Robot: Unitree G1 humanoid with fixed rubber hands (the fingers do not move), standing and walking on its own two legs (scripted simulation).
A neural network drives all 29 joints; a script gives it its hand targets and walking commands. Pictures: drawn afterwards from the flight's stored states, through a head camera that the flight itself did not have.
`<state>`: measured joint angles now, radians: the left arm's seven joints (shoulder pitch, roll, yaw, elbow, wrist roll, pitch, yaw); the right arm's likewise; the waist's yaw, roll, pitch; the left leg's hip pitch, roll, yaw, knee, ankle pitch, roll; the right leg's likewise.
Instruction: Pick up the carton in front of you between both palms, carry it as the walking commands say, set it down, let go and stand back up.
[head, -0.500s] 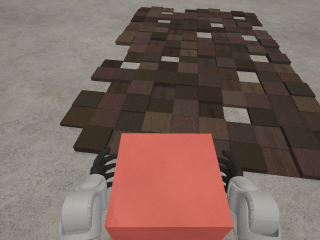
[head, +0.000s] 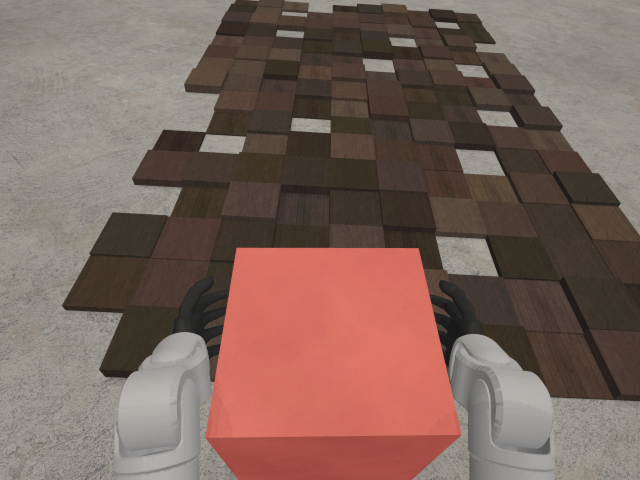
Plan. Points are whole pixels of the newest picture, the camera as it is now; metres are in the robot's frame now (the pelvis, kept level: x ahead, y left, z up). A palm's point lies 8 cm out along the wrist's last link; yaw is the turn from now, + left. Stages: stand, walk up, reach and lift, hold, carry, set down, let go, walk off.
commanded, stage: carry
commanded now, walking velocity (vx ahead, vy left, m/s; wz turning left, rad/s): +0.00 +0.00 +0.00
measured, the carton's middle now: (326, 375) +0.27 -0.01 +0.01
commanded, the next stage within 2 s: none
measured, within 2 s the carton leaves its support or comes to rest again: neither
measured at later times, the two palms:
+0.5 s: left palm (208, 147) +0.57 +0.15 +0.13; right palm (403, 141) +0.60 -0.15 +0.14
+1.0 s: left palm (193, 156) +0.61 +0.19 +0.10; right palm (376, 152) +0.62 -0.11 +0.10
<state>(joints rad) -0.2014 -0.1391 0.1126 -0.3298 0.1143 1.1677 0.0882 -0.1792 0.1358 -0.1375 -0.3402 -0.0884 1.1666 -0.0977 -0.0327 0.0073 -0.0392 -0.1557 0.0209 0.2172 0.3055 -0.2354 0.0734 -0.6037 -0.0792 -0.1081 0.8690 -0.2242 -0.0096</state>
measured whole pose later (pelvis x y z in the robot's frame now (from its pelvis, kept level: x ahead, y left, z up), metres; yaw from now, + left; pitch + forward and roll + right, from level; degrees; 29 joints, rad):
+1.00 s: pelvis +0.24 +0.01 -0.01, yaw +3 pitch +7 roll -1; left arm -0.67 -0.03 0.23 -0.01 0.06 1.20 0.13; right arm -0.66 0.05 -0.25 -0.01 -0.08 1.19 -0.13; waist -0.01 0.00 0.02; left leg -0.13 -0.01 0.09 0.42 -0.35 0.05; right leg -0.44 -0.01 -0.16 0.64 -0.30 -0.05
